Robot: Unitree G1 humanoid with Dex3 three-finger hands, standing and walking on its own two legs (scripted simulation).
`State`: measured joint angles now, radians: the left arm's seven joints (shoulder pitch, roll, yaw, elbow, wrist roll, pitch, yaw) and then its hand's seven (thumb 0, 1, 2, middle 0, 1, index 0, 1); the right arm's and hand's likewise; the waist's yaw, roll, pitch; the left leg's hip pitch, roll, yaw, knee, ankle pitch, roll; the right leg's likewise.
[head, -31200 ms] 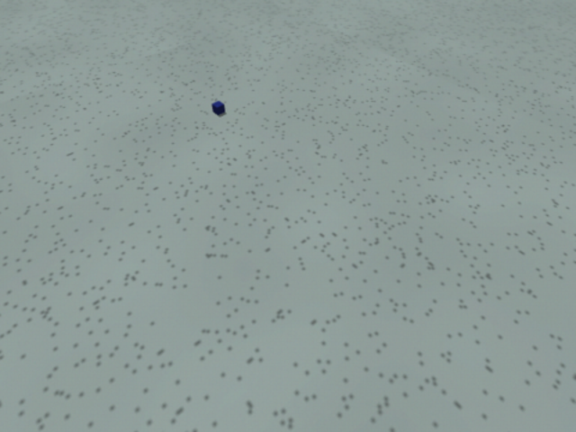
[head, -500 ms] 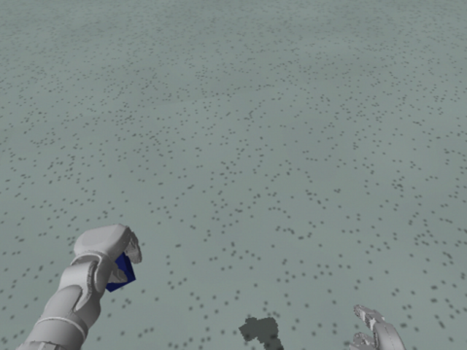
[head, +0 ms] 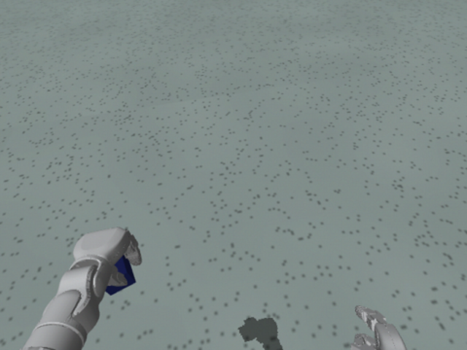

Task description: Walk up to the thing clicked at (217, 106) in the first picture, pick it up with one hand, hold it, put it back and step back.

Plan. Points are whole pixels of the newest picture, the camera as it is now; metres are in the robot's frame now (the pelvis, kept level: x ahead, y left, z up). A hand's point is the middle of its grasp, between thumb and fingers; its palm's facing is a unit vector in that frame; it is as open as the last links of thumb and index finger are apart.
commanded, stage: crouch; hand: left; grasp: from above
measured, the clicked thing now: (115, 272) +0.30 +0.25 -0.10
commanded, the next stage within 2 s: lower in 1.82 s
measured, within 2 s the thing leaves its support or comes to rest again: neither
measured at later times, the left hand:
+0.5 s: hand (129, 289) +0.31 +0.27 -0.23, palm faces -0.43 -0.01 -0.90, open 5.9 cm
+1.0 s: hand (139, 302) +0.35 +0.32 -0.46, palm faces -0.44 -0.07 -0.89, open 5.8 cm
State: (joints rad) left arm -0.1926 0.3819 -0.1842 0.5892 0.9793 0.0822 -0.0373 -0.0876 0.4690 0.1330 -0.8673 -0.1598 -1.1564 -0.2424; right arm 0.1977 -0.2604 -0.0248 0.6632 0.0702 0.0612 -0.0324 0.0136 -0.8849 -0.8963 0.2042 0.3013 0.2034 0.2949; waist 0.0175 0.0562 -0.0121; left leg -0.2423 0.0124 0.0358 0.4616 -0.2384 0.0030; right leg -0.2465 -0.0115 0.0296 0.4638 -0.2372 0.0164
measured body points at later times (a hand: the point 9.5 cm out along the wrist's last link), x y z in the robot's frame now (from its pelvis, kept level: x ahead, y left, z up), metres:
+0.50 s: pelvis -0.04 +0.00 -0.12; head +0.08 +0.02 +0.32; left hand +0.33 +0.27 -0.18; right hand +0.04 -0.29 -0.24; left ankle +0.00 +0.12 -0.74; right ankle +0.00 -0.13 -0.74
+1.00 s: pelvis -0.07 +0.01 -0.31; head +0.15 +0.05 +0.08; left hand +0.37 +0.32 -0.40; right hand -0.01 -0.27 -0.43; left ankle +0.00 +0.12 -0.74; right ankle +0.00 -0.13 -0.74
